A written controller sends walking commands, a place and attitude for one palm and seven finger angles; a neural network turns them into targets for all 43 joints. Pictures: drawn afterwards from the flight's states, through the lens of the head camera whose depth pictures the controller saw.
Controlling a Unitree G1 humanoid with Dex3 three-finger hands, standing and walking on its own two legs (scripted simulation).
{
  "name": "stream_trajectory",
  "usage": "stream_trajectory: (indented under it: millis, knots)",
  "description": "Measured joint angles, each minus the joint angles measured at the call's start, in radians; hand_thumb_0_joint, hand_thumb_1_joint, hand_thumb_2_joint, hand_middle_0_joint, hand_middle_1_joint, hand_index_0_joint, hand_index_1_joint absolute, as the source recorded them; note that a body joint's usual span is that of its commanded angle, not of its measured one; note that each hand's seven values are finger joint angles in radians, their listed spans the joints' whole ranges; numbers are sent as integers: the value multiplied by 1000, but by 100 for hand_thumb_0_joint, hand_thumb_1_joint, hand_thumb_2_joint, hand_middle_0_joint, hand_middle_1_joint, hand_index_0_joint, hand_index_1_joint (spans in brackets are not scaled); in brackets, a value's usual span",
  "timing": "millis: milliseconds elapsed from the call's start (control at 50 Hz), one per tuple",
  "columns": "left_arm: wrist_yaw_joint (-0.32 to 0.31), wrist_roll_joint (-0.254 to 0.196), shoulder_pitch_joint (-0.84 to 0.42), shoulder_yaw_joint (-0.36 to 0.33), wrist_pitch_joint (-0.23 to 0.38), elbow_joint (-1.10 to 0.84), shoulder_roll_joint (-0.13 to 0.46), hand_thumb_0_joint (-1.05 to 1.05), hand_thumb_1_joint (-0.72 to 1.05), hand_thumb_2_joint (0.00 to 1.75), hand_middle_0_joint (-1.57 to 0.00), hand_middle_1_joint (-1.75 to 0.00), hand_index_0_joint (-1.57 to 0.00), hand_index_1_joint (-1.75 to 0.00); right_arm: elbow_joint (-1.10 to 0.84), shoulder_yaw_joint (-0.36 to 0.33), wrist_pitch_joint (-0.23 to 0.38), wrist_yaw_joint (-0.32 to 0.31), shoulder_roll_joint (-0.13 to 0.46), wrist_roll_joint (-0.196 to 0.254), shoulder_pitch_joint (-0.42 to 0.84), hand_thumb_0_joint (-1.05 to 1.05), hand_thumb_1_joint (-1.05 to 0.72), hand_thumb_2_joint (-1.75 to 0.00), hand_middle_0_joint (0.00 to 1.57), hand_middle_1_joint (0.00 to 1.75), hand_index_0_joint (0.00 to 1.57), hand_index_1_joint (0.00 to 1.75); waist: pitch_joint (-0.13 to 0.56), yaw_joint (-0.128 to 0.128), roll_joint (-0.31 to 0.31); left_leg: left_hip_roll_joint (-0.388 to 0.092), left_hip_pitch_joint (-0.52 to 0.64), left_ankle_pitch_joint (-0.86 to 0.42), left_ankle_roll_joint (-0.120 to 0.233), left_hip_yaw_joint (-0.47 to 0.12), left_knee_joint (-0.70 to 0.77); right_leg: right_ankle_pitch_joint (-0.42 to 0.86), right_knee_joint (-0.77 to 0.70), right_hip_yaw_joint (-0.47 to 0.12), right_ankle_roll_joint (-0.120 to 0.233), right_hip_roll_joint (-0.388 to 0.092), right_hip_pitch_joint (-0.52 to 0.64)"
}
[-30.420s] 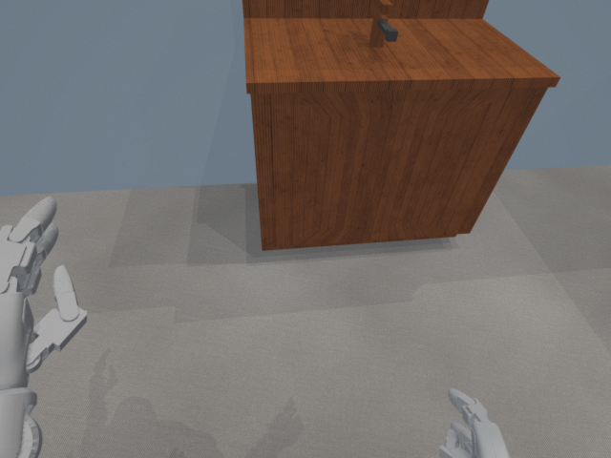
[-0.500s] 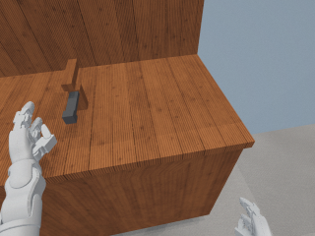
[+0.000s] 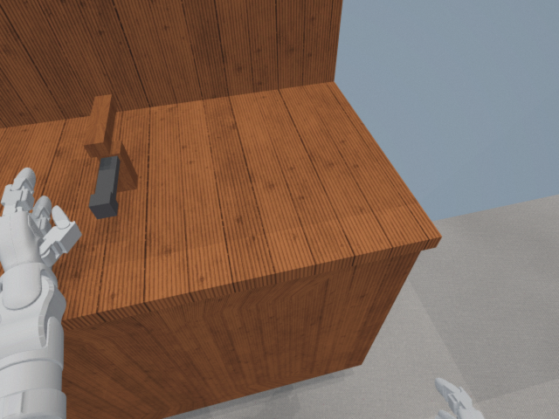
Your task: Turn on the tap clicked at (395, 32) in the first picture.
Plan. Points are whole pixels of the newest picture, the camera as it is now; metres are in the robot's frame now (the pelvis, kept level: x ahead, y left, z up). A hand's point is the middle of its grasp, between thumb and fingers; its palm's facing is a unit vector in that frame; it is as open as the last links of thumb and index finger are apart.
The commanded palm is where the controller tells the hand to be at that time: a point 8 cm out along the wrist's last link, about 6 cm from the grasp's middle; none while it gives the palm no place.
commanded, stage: reach beside the lever's end, fingers flat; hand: left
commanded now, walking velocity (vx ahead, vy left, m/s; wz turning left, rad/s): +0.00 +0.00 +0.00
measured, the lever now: (104, 205) +0.38 +0.28 +0.11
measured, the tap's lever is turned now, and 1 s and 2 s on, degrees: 0 1 24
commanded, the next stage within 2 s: push the lever round in 0.28 s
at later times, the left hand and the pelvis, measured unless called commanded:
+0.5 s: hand (83, 224) +0.35 +0.30 +0.11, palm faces +0.49 -0.87 -0.09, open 7.8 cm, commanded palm +0.30 +0.33 +0.11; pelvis +0.01 +0.01 +0.00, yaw +0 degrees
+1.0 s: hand (101, 226) +0.34 +0.27 +0.11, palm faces +0.50 -0.86 -0.08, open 7.7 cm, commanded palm +0.30 +0.30 +0.11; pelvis +0.01 +0.00 +0.00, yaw +1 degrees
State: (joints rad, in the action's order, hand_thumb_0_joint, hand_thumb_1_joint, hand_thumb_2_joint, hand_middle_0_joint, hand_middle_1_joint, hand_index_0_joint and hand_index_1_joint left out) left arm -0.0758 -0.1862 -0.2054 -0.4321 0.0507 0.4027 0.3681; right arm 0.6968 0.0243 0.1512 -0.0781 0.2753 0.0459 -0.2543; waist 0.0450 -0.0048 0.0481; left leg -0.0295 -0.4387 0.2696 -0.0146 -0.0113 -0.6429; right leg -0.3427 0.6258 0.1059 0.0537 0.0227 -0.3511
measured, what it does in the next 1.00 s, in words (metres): stands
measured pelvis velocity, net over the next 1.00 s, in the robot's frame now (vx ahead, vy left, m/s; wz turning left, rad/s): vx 0.01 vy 0.00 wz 0.01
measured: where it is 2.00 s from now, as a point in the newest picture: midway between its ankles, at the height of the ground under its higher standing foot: outside the picture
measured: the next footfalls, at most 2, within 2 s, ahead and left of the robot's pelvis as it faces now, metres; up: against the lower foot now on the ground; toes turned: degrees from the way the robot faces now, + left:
none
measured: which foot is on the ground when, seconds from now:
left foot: down 0.00-1.00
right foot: down 0.00-1.00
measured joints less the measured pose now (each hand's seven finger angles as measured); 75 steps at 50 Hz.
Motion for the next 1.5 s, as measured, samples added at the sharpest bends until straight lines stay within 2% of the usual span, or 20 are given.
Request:
stream_trajectory:
  millis: [80,200,360,520,680,860,1120,1500]
  knots:
    - [9,-2,-11,3,21,16,1,1,90,90,-15,-15,-16,-15,6,-5,1,-3,7,3,-9,1,-91,-90,20,30,20,30,-4,2,0,2,-13,1,2,-3,-7,0,3,3,-2,-1,-10]
    - [-4,6,-24,35,41,7,-26,1,90,90,-15,-15,-15,-15,13,-8,6,0,6,0,-3,1,-91,-90,20,30,20,30,-5,2,2,7,-23,1,7,-2,-10,-1,6,2,-6,-7,-19]
    - [-28,20,-26,23,27,19,-29,1,90,90,-16,-15,-16,-15,-12,0,-4,8,-14,-7,12,1,-91,-90,20,30,20,30,4,-7,-4,5,-17,8,8,8,-7,-3,3,-9,-9,-5,-18]
    - [-20,9,24,38,24,-42,-43,1,90,90,-15,-15,-16,-15,-18,-1,-8,15,-12,-4,8,1,-91,-90,20,30,20,30,10,8,-1,9,0,18,10,5,-6,-11,-4,-6,-12,-8,5]
    - [-47,19,43,83,18,-98,-85,1,90,90,-15,-15,-15,-15,-13,-6,-3,17,-11,-9,30,1,-91,-90,20,30,20,30,7,20,-1,14,4,19,10,-1,-9,-16,0,0,-13,-13,11]
    - [-75,30,19,94,-4,-80,-88,1,90,90,-16,-15,-16,-15,-20,3,-17,16,-21,-8,46,1,-91,-90,20,30,20,30,8,16,-4,12,9,16,5,-5,-7,-17,4,3,-7,-10,14]
    - [-95,32,6,108,9,-66,-96,2,95,92,-15,-15,-16,-15,-8,-2,-23,19,-12,-6,27,1,-91,-90,20,30,20,30,7,14,4,6,2,11,-1,-10,-11,-14,10,8,0,-4,6]
    - [-251,78,-82,175,3,-32,-167,0,94,94,-15,-15,-15,-15,12,-4,-33,24,-21,-17,53,1,-91,-90,20,30,20,30,3,17,5,9,-30,-4,-7,-28,-21,-12,30,25,8,-6,-24]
